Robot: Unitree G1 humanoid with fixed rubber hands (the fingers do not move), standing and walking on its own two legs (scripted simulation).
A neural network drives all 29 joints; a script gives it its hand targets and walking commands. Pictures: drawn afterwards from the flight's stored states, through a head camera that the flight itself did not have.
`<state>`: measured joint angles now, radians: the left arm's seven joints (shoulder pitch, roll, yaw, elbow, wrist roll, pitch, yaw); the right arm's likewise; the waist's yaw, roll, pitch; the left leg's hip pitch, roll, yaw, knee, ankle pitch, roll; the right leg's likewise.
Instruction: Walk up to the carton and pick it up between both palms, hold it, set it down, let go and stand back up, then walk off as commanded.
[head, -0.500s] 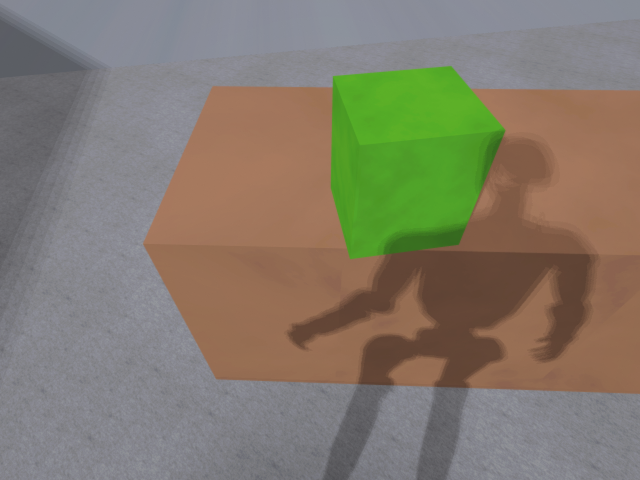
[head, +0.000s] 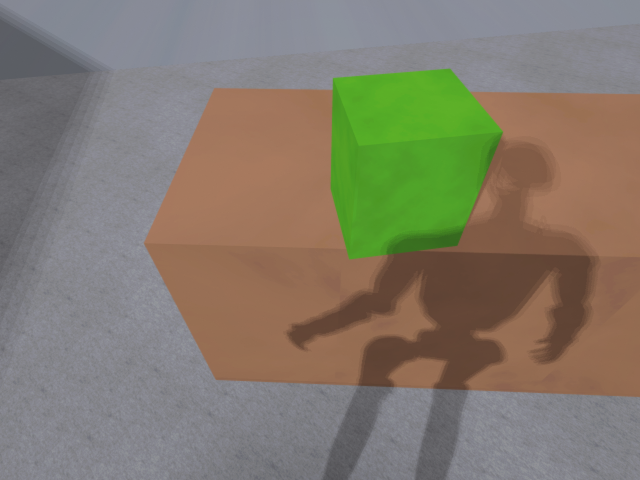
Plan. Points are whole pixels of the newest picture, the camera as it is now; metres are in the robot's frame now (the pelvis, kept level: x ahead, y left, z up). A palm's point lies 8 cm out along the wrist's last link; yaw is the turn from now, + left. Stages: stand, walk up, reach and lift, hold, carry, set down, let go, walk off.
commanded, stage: walk up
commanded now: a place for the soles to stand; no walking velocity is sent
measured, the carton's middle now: (398, 166) +0.64 -0.11 +0.04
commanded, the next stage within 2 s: none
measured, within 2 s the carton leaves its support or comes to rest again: neither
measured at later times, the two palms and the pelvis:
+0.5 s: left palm out of the picture +0.12 +0.22 -0.10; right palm out of the picture +0.11 -0.42 -0.11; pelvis +0.07 -0.10 -0.01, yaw -1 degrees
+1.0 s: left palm (186, 434) +0.22 +0.21 -0.12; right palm (638, 451) +0.22 -0.41 -0.11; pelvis +0.18 -0.09 -0.01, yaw -1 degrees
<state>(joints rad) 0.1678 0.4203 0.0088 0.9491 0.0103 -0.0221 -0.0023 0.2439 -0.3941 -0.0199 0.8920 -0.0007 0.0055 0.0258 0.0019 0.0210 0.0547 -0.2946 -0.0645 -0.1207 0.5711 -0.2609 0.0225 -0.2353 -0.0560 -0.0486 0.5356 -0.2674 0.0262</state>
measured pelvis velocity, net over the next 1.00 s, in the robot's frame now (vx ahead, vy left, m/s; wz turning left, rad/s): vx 0.18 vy -0.09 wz -0.01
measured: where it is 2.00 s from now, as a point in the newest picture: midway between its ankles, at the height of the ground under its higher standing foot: outside the picture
